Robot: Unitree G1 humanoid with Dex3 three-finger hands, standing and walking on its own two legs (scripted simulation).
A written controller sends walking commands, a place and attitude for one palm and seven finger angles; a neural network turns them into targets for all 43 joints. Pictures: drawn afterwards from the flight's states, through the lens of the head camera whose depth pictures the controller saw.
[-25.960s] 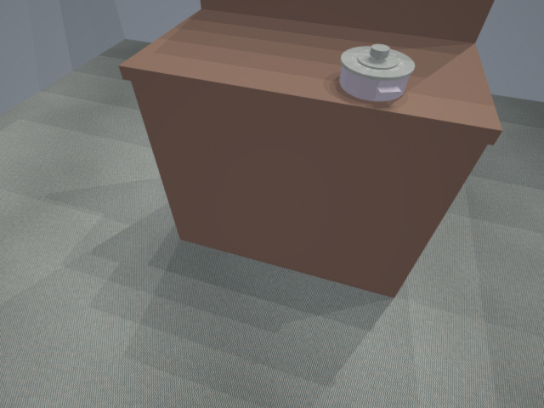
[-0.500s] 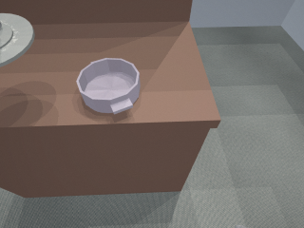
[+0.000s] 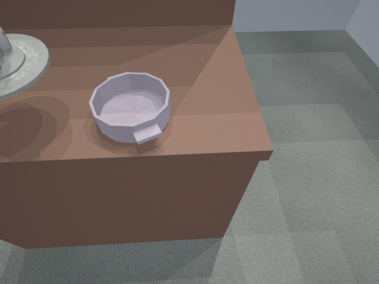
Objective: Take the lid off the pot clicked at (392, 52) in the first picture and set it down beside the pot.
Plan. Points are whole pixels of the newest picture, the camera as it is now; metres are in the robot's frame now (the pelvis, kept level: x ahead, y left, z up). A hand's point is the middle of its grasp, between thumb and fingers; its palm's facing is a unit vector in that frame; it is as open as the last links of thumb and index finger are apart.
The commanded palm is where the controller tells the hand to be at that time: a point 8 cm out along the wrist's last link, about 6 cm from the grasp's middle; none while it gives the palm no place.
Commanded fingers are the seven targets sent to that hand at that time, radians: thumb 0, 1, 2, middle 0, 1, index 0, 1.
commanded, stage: lower the lid onto the table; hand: left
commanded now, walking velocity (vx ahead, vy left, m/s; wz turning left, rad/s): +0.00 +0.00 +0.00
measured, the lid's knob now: out of the picture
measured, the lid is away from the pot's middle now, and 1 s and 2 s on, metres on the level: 0.23 0.23 0.23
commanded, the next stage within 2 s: open the fingers wide in 1.74 s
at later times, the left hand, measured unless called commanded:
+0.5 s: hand out of the picture +0.44 +0.32 +0.22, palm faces -0.30 -0.18 -0.94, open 7.3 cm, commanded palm +0.45 +0.32 +0.29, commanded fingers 0.00 0.72 0.90 -0.89 -1.03 -0.87 -1.01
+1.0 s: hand (2, 87) +0.46 +0.33 +0.18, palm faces -0.35 -0.20 -0.91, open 7.3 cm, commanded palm +0.46 +0.33 +0.26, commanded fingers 0.00 0.72 0.90 -0.89 -1.03 -0.87 -1.01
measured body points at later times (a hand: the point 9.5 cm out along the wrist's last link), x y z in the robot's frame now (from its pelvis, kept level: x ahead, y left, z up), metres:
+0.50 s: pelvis -0.01 -0.01 +0.00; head +0.04 -0.01 +0.45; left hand +0.46 +0.33 +0.28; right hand +0.07 -0.28 -0.13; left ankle +0.00 +0.08 -0.74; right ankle -0.05 -0.13 -0.74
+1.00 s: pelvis +0.00 +0.00 +0.00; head +0.06 +0.00 +0.44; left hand +0.47 +0.34 +0.24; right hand +0.04 -0.28 -0.13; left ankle +0.00 +0.08 -0.74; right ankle -0.05 -0.13 -0.74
